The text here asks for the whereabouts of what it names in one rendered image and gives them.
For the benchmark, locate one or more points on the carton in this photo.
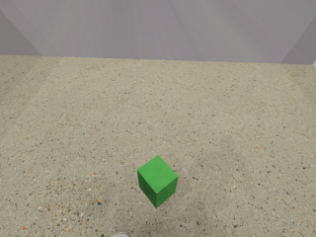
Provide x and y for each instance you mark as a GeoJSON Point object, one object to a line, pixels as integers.
{"type": "Point", "coordinates": [157, 180]}

